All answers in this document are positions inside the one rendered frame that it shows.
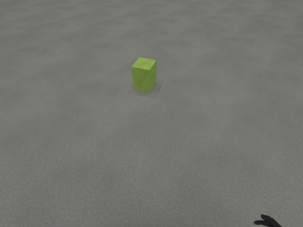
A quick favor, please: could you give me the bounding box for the carton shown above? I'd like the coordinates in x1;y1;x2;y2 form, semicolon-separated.
132;57;156;92

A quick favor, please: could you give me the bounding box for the robot right hand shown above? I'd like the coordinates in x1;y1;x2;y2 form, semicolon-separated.
254;214;282;227

